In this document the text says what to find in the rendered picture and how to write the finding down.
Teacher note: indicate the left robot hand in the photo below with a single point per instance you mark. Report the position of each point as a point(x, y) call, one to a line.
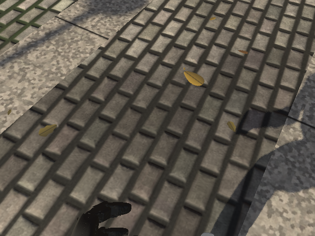
point(87, 224)

